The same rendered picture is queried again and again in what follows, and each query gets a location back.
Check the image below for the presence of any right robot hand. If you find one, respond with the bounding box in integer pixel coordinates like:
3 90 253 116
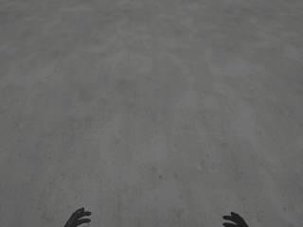
223 212 249 227

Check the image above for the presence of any left robot hand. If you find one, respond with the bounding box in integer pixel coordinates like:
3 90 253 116
64 207 92 227

